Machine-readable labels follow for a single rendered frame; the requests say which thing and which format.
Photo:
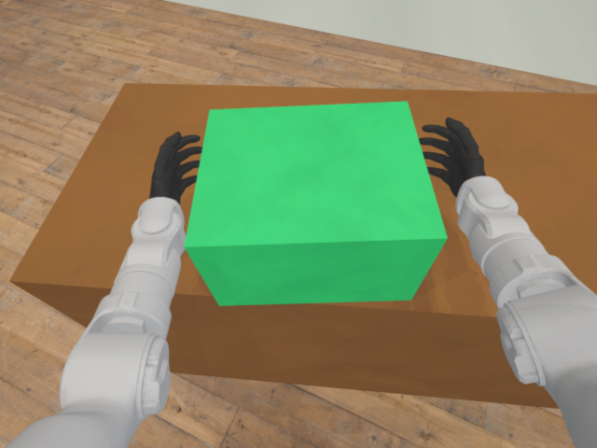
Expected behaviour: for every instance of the robot left upper arm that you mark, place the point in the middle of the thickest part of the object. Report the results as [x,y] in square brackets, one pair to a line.
[114,382]

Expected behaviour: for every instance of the robot left hand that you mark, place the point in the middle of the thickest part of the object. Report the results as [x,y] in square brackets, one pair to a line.
[166,178]

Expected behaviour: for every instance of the pedestal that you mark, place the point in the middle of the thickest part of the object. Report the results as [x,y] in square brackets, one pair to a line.
[444,343]

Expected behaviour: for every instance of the robot right hand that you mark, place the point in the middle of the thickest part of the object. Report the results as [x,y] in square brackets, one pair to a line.
[464,161]

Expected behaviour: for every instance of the robot right upper arm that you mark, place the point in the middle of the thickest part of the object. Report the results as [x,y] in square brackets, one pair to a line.
[550,339]

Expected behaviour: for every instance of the robot left forearm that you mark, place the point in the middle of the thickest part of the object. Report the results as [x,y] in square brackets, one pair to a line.
[141,296]

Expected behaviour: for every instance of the robot right forearm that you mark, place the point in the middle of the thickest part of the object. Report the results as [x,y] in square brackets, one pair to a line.
[509,255]

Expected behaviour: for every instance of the carton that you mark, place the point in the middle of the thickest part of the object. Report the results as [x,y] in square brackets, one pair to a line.
[313,204]

